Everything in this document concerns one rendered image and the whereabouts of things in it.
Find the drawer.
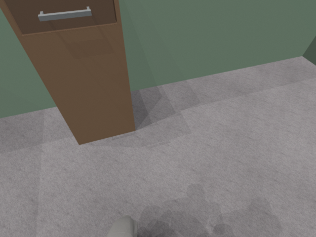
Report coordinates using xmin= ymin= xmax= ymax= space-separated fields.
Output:
xmin=4 ymin=0 xmax=116 ymax=35

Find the cabinet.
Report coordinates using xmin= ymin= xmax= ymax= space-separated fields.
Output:
xmin=0 ymin=0 xmax=135 ymax=145

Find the handle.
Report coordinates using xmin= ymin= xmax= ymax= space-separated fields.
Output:
xmin=38 ymin=6 xmax=92 ymax=21

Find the left robot thigh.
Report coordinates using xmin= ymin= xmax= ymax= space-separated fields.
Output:
xmin=106 ymin=217 xmax=138 ymax=237

